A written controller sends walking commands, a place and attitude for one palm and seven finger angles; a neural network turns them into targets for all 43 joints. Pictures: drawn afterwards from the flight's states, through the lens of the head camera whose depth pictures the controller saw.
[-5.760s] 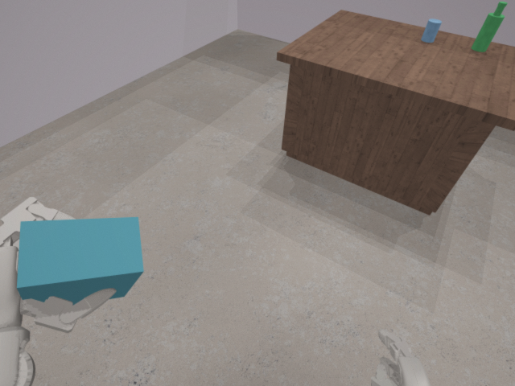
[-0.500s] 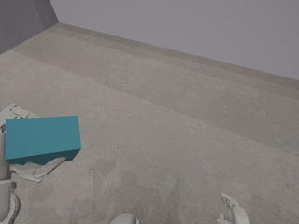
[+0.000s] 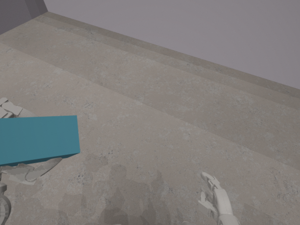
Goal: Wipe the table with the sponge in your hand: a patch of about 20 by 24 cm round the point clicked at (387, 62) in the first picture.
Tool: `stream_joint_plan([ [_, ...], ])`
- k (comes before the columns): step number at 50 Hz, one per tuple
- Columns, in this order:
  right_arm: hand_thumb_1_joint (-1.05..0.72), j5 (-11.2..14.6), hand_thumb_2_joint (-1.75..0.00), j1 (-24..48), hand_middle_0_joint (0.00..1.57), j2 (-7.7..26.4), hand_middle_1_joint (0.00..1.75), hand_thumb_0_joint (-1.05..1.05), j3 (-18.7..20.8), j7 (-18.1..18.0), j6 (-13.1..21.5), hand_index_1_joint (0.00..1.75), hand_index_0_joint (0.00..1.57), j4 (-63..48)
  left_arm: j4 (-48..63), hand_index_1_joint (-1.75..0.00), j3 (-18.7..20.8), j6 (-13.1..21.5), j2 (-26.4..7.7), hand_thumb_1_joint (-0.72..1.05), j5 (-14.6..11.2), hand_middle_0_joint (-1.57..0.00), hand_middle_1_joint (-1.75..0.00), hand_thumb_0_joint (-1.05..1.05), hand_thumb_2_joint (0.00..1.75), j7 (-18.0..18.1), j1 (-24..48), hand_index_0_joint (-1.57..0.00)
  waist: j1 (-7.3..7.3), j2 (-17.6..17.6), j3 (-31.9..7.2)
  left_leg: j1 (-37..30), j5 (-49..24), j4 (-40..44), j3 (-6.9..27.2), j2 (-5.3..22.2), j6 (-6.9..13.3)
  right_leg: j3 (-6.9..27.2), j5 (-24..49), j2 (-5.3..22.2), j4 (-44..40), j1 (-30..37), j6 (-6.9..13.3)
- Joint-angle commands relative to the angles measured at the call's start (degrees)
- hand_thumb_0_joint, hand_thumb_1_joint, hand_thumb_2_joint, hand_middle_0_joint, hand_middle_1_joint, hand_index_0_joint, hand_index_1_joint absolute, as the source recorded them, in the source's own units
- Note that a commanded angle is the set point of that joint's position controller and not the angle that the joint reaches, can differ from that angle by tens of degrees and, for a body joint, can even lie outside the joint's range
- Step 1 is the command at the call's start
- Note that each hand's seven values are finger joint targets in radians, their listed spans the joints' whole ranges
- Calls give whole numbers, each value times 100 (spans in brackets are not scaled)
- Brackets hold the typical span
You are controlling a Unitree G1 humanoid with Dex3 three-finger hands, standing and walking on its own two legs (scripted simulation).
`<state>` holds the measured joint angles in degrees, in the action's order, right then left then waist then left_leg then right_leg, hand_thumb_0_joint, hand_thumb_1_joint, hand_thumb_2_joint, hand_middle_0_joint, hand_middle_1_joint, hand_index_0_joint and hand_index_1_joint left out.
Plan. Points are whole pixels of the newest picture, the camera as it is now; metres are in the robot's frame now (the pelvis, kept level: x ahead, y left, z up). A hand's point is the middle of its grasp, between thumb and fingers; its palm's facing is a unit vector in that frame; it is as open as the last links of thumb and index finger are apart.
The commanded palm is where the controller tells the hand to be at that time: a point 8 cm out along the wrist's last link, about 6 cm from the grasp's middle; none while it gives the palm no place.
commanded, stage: turn to face it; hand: left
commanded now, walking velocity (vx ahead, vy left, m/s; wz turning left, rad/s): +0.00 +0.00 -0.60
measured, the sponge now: (50, 141) +0.23 +0.21 +0.17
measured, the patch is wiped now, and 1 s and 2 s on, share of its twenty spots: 0.00 0.00 0.00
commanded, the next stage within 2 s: none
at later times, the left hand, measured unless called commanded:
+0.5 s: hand (90, 132) +0.24 +0.14 +0.19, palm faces +0.16 -0.87 -0.47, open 10.1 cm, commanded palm +0.20 +0.19 +0.18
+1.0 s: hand (160, 168) +0.20 +0.01 +0.17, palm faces -0.19 -0.84 -0.51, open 10.1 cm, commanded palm +0.17 +0.10 +0.18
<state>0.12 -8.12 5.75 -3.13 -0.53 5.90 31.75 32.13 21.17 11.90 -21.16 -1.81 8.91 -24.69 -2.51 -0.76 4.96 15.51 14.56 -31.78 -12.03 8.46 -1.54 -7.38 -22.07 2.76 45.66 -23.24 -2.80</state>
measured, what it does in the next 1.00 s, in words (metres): walks backwards, turning right: right foot, then left foot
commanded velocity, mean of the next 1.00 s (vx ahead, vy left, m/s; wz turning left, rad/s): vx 0.00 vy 0.00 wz -0.60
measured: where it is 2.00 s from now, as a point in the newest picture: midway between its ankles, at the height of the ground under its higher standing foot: outside the picture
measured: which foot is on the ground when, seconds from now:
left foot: down 0.00-0.10, up 0.12-0.56, down 0.58-0.90, up 0.92-1.00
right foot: up 0.00-0.06, down 0.08-0.60, up 0.62-0.86, down 0.88-1.00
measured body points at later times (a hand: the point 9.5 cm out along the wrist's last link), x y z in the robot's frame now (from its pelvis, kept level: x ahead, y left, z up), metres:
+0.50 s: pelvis -0.03 -0.03 +0.00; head +0.00 -0.05 +0.45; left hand +0.23 +0.19 +0.21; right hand +0.06 -0.34 -0.08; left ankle -0.02 +0.13 -0.70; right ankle +0.04 -0.10 -0.73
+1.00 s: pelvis -0.13 -0.04 -0.01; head -0.09 -0.09 +0.43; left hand +0.20 +0.06 +0.20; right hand -0.11 -0.31 -0.13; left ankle -0.05 +0.11 -0.67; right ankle -0.12 -0.15 -0.73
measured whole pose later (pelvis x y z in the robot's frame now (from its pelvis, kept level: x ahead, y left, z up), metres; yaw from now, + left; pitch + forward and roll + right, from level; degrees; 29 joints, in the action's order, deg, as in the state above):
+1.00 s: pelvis -0.13 -0.04 -0.01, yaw -35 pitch -2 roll +0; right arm 1.0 -8.0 11.3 -1.1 0.9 -0.6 32.6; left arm 31.7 22.2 10.5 -22.9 -2.6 7.3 -25.3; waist 0.9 -2.8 10.1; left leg 26.1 28.7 -64.9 -1.5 8.0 -5.7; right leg -3.7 -13.7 -0.7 37.0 -21.9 3.4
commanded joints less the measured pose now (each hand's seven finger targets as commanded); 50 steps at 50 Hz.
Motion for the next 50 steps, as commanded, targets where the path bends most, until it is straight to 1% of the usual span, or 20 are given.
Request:
stream_joint_plan([
  [1, -90, 20, -90, 59, 20, 1229, 30, 0, 564, -91, 229, 30, 20, -729, 729, -160, 589, 204, -847, 10, -52, -120, -160, 0, 130, -50, 254, -120, 148, -1077, -1005, -516, -1759, 510, 351, 1384, 403, -133, 441, -131, -936, 604, -36],
  [3, -90, 55, -90, 32, 20, 1174, 30, 0, 549, -88, 172, 30, 20, -751, 644, -160, 523, 141, -853, 10, -23, -120, -160, 0, 130, -75, 473, -120, 136, -609, -988, -173, -1031, -395, 154, 1098, 172, 61, 1309, -53, -1634, 1129, 67],
  [4, -90, 69, -90, -4, 20, 1061, 30, 0, 525, -86, 135, 30, 20, -762, 610, -160, 612, 157, -1037, 10, 16, -120, -160, 0, 130, -55, 588, -120, 174, 386, -1057, 158, -324, -1474, -50, 580, -36, 975, 2827, 507, -2010, 1348, 377],
  [5, -90, 79, -90, 164, 20, 918, 30, 0, 461, -102, 128, 30, 20, -910, 519, -160, 790, 130, -1227, 10, -29, -120, -160, 0, 130, -17, 520, -120, 89, 1823, -1084, 1415, 2063, -2639, 126, -271, -287, 2785, 4830, 1450, -2234, 1841, 950],
  [6, -90, 87, -90, 234, 20, 1030, 30, 0, 543, -91, 89, 30, 20, -892, 597, -160, 808, 47, -1159, 10, -145, -120, -160, 0, 130, 4, 394, -120, 68, 2147, -1271, 1483, 2150, -3536, 891, -420, -323, 3353, 4805, 1735, -2555, 1637, 1004],
  [8, -90, 39, -90, 389, 20, 854, 30, 0, 357, -54, -87, 30, 20, -783, 1003, -160, 908, 91, -1182, 10, -166, -120, -160, 0, 130, 61, 17, -120, 128, 974, -1616, 1959, 1513, -4122, 1314, -322, -400, 2810, 4844, 1546, -2025, 2448, 1204],
  [10, -90, 28, -90, 477, 20, 887, 30, 0, 356, -70, -217, 30, 20, -700, 1188, -160, 976, 202, -1156, 10, -172, -120, -160, 0, 130, 108, -193, -120, 149, 567, -1733, 2029, 1126, -4276, 1277, -405, -427, 2295, 4728, 1254, -1986, 2513, 1094],
  [23, -90, 89, -90, 346, 20, 1323, 30, 0, 604, -47, -549, 30, 20, -935, 935, -160, 865, 163, -1047, 10, -186, -120, -160, 0, 130, 121, -491, -120, -9, 746, -1542, 738, 1318, -1125, 1065, -670, -232, 3029, 1631, 952, -2818, 1439, 1171],
  [26, -90, 76, -90, 181, 20, 1373, 30, 0, 603, -18, -626, 30, 20, -965, 1124, -160, 735, 143, -1033, 10, -119, -120, -160, 0, 130, 72, -219, -120, 52, 664, -1446, -123, 1178, -82, 979, -702, -102, 3147, 761, 746, -2993, 672, 962],
  [28, -90, 34, -90, 66, 20, 1380, 30, 0, 586, -43, -613, 30, 20, -964, 1309, -160, 705, 225, -1100, 10, -95, -120, -160, 0, 130, 26, 33, -120, 151, 182, -1347, -1083, 816, 1045, 1103, -295, 119, 2770, 358, 296, -2407, -97, 608],
  [30, -90, 0, -90, 234, 20, 1508, 30, 0, 646, -89, -534, 30, 20, -1131, 1408, -160, 765, 312, -1118, 10, -18, -120, -160, 0, 130, -55, 278, -120, 59, -1521, -890, -1000, 584, 1874, 2567, 1533, 927, 1458, -389, -715, 54, -1144, 131],
  [31, -90, 38, -90, 276, 20, 1276, 30, 0, 618, -117, -473, 30, 20, -1105, 1460, -160, 837, 307, -1234, 10, 88, -120, -160, 0, 130, -43, 422, -120, 26, -1643, -868, -80, 681, 2016, 2484, 1938, 1110, 1012, -493, -547, 1718, -812, 46],
  [33, -90, 22, -90, 217, 20, 1231, 30, 0, 629, -78, -383, 30, 20, -1027, 1249, -160, 627, 289, -980, 10, 96, -120, -160, 0, 130, -88, 471, -120, 99, -1318, -334, 258, -248, 1657, 1770, 1727, 1091, 955, -415, -182, 2468, -1051, -35],
  [35, -90, 116, -90, 36, 20, 1294, 30, 0, 616, -9, -303, 30, 20, -910, 1087, -160, 213, 230, -644, 10, 72, -120, -160, 0, 130, -85, 481, -120, 116, -1324, -238, -198, -1427, 1262, 887, 1385, 730, 502, -353, -102, 1590, -1014, -99],
  [42, -90, 78, -90, -217, 20, 1394, 30, 0, 630, 24, -54, 30, 20, -860, 756, -160, 386, 118, -923, 10, 82, -120, -160, 0, 130, -98, 709, -120, 177, -1258, -726, -473, -2157, -95, 220, 1125, 164, -233, 705, -430, -1553, 1038, -56],
  [43, -90, 109, -90, -192, 20, 1329, 30, 0, 601, 69, -51, 30, 20, -882, 904, -160, 461, 152, -982, 10, 73, -120, -160, 0, 130, -89, 718, -120, 158, -927, -951, -210, -1850, -809, 182, 972, 48, 42, 1370, -177, -1994, 1614, 91],
  [45, -90, 102, -90, 67, 20, 1047, 30, 0, 476, 53, -87, 30, 20, -1026, 803, -160, 1111, 238, -1533, 10, 26, -120, -160, 0, 130, 36, 279, -120, 4, 1509, -1325, 1801, 2156, -3123, 400, -229, -374, 2694, 5210, 1518, -2084, 2603, 1091],
  [46, -90, 152, -90, 170, 20, 1106, 30, 0, 589, 23, -177, 30, 20, -1019, 905, -160, 1211, 163, -1543, 10, -146, -120, -160, 0, 130, 29, -99, -120, -28, 1775, -1589, 1688, 2065, -3747, 1175, -182, -360, 3111, 4705, 1675, -2224, 2224, 1107],
  [48, -90, 94, -90, 334, 20, 934, 30, 0, 433, 79, -434, 30, 20, -947, 1310, -160, 1440, 207, -1519, 10, -230, -120, -160, 0, 130, 53, -782, -120, 65, 706, -1791, 2010, 1469, -4151, 1426, -144, -403, 2720, 3960, 1467, -1934, 2565, 1271],
  [50, -90, 77, -90, 442, 20, 957, 30, 0, 443, 85, -575, 30, 20, -871, 1530, -160, 1427, 256, -1384, 10, -236, -120, -160, 0, 130, 72, -731, -120, 165, 530, -1631, 1745, 1131, -3943, 1283, -197, -436, 2301, 3139, 1241, -2182, 1924, 1166],
])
